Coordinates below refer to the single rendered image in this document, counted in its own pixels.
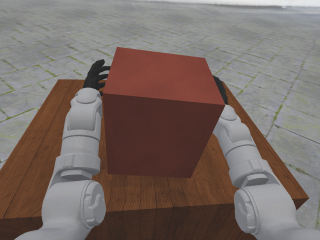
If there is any left robot hand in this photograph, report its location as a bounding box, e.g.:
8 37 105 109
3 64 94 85
83 59 111 96

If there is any right robot hand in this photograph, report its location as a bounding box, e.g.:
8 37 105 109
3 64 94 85
212 75 228 105

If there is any left robot upper arm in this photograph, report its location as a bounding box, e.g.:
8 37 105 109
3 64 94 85
14 179 106 240

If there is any right robot upper arm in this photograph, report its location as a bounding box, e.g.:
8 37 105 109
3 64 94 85
234 183 320 240

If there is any pedestal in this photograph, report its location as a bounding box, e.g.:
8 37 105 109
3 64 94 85
0 79 309 240

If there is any right robot forearm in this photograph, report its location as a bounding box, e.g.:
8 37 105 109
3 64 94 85
212 104 298 221

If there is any left robot forearm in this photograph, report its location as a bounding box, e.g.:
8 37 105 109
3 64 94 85
41 87 103 222

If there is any carton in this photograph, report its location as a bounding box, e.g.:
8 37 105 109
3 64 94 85
102 47 225 178

